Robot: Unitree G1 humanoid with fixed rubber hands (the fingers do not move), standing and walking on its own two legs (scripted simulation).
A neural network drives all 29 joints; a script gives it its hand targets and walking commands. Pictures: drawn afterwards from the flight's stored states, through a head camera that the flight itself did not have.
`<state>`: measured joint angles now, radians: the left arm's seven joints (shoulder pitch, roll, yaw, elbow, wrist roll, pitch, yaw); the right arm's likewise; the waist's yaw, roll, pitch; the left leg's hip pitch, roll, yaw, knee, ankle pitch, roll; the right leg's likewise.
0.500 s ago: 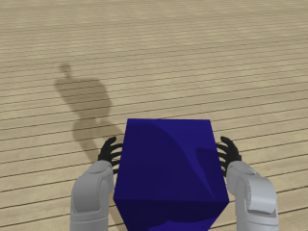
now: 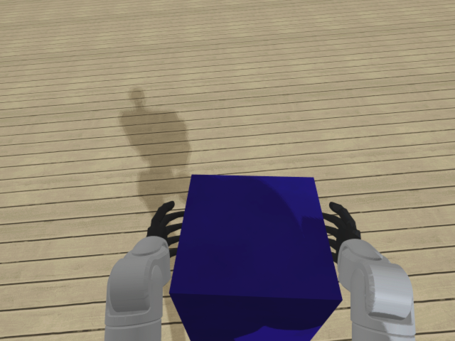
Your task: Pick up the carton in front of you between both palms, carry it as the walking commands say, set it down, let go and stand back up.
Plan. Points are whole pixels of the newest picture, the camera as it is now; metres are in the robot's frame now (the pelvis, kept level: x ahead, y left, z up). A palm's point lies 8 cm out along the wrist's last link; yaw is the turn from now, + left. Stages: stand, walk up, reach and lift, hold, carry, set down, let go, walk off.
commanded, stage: carry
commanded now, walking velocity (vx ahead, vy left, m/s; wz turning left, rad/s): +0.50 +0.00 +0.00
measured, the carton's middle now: (249, 264) +0.27 +0.00 -0.01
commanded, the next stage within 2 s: none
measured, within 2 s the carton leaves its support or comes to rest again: neither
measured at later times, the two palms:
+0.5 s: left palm (174, 112) +0.62 +0.18 +0.06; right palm (296, 113) +0.60 -0.11 +0.07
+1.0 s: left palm (205, 51) +0.95 +0.14 +0.06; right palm (297, 49) +0.95 -0.16 +0.06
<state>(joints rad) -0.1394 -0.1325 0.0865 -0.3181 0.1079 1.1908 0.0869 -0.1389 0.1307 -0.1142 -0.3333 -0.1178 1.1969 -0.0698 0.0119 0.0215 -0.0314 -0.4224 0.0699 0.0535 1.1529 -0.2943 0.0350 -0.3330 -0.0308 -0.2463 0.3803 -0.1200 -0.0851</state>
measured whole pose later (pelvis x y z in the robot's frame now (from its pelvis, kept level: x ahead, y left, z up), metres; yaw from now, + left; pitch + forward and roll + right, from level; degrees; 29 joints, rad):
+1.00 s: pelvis +0.68 -0.01 -0.01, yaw +0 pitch +4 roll +0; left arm -0.16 -0.13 0.09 -0.32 0.11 1.20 0.08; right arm -0.15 0.13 -0.12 -0.35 -0.12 1.21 -0.07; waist 0.02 0.03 -0.03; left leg -0.30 0.06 0.06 1.13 -0.39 0.01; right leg -0.39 -0.04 -0.26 0.47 -0.14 -0.08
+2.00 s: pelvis +1.36 -0.03 -0.01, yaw +0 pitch +4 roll +0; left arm -0.16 -0.13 0.09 -0.31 0.11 1.20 0.08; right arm -0.14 0.13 -0.12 -0.34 -0.12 1.21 -0.07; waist 0.02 0.03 -0.02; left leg -0.27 0.07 0.06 1.09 -0.44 -0.01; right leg -0.42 -0.05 -0.25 0.49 -0.14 -0.08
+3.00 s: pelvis +1.58 -0.03 -0.01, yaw -5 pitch +3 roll +2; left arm -0.10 -0.13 0.09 -0.26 0.13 1.12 0.06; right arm -0.11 0.13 -0.08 -0.26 -0.14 1.12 -0.06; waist 0.00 -0.02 -0.11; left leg -0.37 0.07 0.22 0.56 -0.23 0.02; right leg -0.07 -0.05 -0.13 0.48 -0.46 0.00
